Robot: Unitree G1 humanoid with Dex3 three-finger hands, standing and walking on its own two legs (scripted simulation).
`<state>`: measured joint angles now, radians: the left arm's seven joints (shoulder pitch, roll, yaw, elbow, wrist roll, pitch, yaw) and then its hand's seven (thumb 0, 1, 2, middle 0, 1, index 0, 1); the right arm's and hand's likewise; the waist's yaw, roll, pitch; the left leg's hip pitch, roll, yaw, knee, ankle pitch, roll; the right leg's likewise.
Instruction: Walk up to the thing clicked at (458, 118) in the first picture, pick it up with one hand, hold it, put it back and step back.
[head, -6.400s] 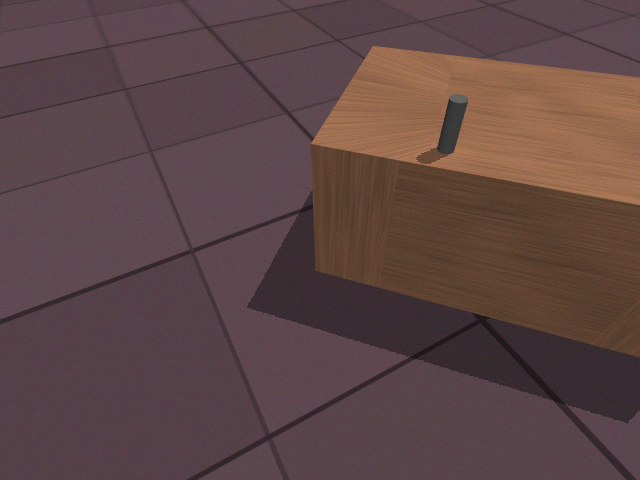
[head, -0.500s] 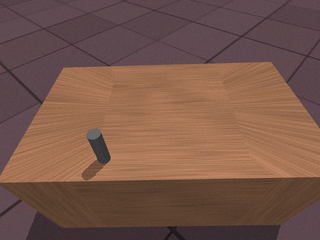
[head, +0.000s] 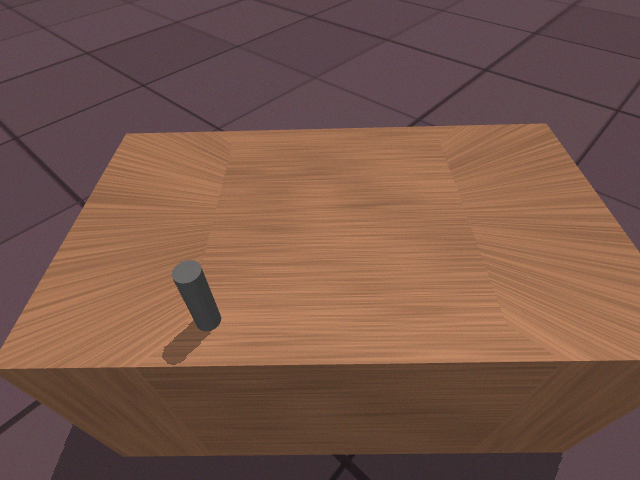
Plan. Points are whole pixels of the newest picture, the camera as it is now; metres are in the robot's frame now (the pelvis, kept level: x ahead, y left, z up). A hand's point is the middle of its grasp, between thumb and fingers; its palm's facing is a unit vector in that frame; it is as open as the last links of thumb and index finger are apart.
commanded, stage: stand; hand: left
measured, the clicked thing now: (198, 297) +0.45 +0.24 -0.11
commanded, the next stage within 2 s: go down in 0.58 s
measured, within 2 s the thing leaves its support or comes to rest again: neither
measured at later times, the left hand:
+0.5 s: hand out of the picture +0.07 +0.26 -0.16, palm faces -0.03 -0.94 -0.34, open 7.4 cm
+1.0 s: hand out of the picture +0.14 +0.26 -0.15, palm faces +0.05 -0.95 -0.32, open 12.8 cm
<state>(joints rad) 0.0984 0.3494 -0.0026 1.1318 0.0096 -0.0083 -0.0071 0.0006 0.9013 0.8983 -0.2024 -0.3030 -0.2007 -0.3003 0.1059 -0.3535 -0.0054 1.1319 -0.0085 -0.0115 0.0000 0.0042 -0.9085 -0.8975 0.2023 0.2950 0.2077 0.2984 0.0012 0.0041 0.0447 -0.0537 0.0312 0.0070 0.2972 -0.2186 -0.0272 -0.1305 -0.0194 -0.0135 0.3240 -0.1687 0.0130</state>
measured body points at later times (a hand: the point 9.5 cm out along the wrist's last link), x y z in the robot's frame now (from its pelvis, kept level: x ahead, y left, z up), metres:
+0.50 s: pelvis +0.00 +0.00 +0.00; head +0.01 +0.00 +0.45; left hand +0.07 +0.31 -0.13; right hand +0.06 -0.30 -0.13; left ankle -0.04 +0.14 -0.75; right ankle +0.00 -0.13 -0.75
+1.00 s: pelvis -0.02 +0.01 -0.02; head +0.02 +0.00 +0.43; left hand +0.14 +0.31 -0.12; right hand +0.15 -0.28 -0.11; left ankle -0.04 +0.14 -0.75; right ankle +0.00 -0.13 -0.75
